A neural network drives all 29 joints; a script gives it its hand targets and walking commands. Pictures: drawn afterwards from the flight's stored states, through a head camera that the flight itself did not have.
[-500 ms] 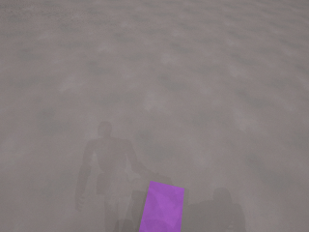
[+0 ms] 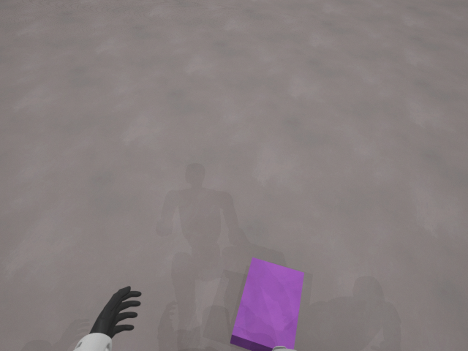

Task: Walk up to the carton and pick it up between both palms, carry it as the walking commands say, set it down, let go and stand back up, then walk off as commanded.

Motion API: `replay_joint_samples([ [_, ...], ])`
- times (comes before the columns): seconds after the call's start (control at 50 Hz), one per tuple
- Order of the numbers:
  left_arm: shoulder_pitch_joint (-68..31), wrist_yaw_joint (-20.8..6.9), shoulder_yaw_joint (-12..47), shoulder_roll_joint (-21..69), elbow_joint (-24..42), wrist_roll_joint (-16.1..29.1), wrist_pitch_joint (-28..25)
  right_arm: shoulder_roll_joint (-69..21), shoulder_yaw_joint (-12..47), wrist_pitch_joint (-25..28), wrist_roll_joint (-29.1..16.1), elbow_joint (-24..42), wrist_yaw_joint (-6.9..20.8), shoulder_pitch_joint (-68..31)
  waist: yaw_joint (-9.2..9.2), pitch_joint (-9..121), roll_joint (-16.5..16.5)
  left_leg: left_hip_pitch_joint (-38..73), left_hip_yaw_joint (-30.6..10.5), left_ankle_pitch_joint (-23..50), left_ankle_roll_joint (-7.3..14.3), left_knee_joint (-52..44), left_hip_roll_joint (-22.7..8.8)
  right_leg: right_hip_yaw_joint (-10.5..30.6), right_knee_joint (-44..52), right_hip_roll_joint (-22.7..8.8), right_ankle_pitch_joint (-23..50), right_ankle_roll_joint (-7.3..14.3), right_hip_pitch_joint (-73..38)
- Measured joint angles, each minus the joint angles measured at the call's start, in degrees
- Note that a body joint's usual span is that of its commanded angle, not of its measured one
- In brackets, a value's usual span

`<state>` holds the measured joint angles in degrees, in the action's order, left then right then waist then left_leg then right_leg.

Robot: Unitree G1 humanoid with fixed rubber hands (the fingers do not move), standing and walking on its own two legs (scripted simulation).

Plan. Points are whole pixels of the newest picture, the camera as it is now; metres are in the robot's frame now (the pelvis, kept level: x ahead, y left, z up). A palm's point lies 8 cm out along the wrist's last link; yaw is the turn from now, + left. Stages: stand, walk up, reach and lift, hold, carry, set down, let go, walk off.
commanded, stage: walk off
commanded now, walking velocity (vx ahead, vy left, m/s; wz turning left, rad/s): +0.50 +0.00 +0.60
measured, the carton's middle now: (267, 307) +0.37 -0.17 -0.67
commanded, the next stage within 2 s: stand in 1.52 s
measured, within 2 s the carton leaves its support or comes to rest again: rests again in 0.94 s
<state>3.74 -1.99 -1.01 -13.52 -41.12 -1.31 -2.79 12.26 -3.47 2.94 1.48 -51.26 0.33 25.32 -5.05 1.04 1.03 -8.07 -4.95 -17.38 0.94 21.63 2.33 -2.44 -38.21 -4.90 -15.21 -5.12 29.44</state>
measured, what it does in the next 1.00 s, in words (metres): walks ahead, turning left: right foot, then left foot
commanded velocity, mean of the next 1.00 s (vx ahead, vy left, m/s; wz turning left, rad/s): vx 0.50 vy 0.00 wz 0.60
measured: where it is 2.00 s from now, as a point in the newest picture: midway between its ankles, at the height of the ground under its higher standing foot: (139, 231)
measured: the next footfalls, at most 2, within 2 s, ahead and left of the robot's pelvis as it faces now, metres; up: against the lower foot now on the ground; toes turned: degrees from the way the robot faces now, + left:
right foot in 0.04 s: +0.13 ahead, -0.14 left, +0.00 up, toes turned -1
left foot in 0.50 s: +0.41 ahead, +0.16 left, +0.00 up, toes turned +25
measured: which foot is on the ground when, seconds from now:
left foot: down 0.00-0.06, up 0.08-0.48, down 0.50-1.00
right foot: up 0.00-0.02, down 0.04-0.54, up 0.56-0.60, down 0.62-0.66, up 0.68-1.00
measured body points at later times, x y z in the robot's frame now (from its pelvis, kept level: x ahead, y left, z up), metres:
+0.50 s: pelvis +0.27 +0.03 -0.03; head +0.31 +0.04 +0.42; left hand +0.11 +0.24 -0.16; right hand +0.55 -0.10 -0.12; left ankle +0.37 +0.14 -0.74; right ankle +0.10 -0.14 -0.73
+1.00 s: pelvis +0.50 +0.11 +0.00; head +0.52 +0.14 +0.45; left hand +0.57 +0.41 -0.10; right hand +0.59 -0.14 -0.12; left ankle +0.37 +0.14 -0.74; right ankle +0.68 +0.04 -0.70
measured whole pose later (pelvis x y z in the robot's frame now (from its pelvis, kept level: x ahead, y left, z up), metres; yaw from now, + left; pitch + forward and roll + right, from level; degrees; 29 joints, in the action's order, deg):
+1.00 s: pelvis +0.50 +0.11 +0.00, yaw +34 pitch +3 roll +0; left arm 1.7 -1.5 -1.3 -13.7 -40.8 -1.6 -0.6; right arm 13.3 -3.4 3.0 1.1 -52.0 0.2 26.9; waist -7.0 -0.8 1.8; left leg -4.3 -8.3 -17.3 4.0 19.7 5.3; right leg -0.2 -39.0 -5.0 -8.5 -5.8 32.4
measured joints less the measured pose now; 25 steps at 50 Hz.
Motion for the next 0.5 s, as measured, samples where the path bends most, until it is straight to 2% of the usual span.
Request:
replay_joint_samples([
  [0.04,-0.55,0.56,0.33,0.11,0.17,0.14,-0.67,0.7,-0.36,0.05,-0.31,-0.11,-0.01,0.57,-0.78,-0.52,-0.31,-0.16,-1.63,-3.47,-0.78,3.83,0.04,-0.54,7.34,1.3,1.61,0.81,-4.32],
  [0.06,-0.75,1.08,0.42,0.36,-0.03,-0.26,-1.22,1.21,-0.63,0.11,-0.75,-0.35,0.0,0.7,-0.82,-1.05,-0.91,-1.31,-2.33,-5.97,-0.66,8.71,-0.07,-1.27,8.45,1.66,5.67,2.55,-5.76],
  [0.08,-0.64,1.66,0.52,0.85,-0.39,-0.9,-1.54,1.79,-0.84,-0.01,-1.0,-0.86,-0.05,0.16,-0.68,-1.93,-2.03,-3.42,-2.24,-7.97,-0.27,16.06,-0.57,-2.76,6.66,1.95,5.35,4.14,-6.67],
  [0.1,0.42,2.14,0.67,0.99,-0.57,-1.44,-1.7,2.11,-0.85,-0.35,-0.91,-1.2,-0.1,-0.59,-0.18,-2.28,-2.45,-6.15,-1.15,-9.95,0.04,24.16,-0.7,-3.92,5.44,1.82,3.23,5.22,-7.95],
  [0.14,4.48,2.63,0.28,0.59,-1.55,-1.6,-1.76,2.51,-0.88,-1.11,-0.34,-0.78,0.22,-2.24,1.84,-1.14,-1.98,-12.23,2.6,-9.42,0.69,37.06,-1.38,-4.47,6.32,1.34,-1.5,6.08,-11.14],
  [0.18,9.07,2.56,-0.38,0.2,-3.15,-1.35,-1.68,3.33,-1.26,-1.56,-0.15,0.34,0.87,-4.86,3.76,-0.42,-2.05,-17.46,4.62,-6.15,0.66,43.53,-2.86,-5.57,9.43,0.98,-0.92,5.67,-15.05],
  [0.22,13.26,2.49,-0.85,-0.14,-5.01,-1.03,-1.78,4.2,-1.67,-2.07,-0.01,1.62,1.6,-7.74,5.38,-0.02,-2.61,-22.29,5.29,-2.05,0.24,45.32,-4.35,-7.06,13.06,0.91,-1.29,5.29,-19.19],
  [0.32,21.07,2.02,-1.73,-0.5,-9.58,-0.22,-2.61,4.65,-1.54,-2.64,0.37,5.22,3.19,-15.88,8.19,-0.97,-2.99,-31.82,6.1,8.14,-0.76,40.72,-6.49,-10.7,19.38,0.55,-2.94,4.1,-27.26],
  [0.4,24.17,2.34,-1.12,0.59,-11.91,0.23,-2.61,3.14,-0.22,-2.08,0.62,7.63,4.22,-21.7,9.58,-2.4,-2.5,-31.44,9.73,14.6,-0.5,25.16,-6.92,-13.34,21.12,0.0,-6.18,2.48,-32.31],
  [0.46,24.92,2.65,-0.6,1.09,-12.64,0.47,-1.9,1.82,0.92,-1.58,0.9,8.65,4.54,-24.71,10.45,-3.18,-2.03,-27.6,12.97,11.33,1.08,16.54,-4.77,-15.31,19.35,-1.18,-10.1,0.82,-35.4],
  [0.5,25.55,2.77,-0.72,1.09,-13.11,0.61,-1.21,1.29,1.38,-0.73,1.05,8.8,4.19,-25.05,10.21,-3.07,-2.03,-22.54,14.02,9.63,3.38,12.33,-2.27,-15.86,11.3,-2.9,-13.37,0.28,-35.17],
])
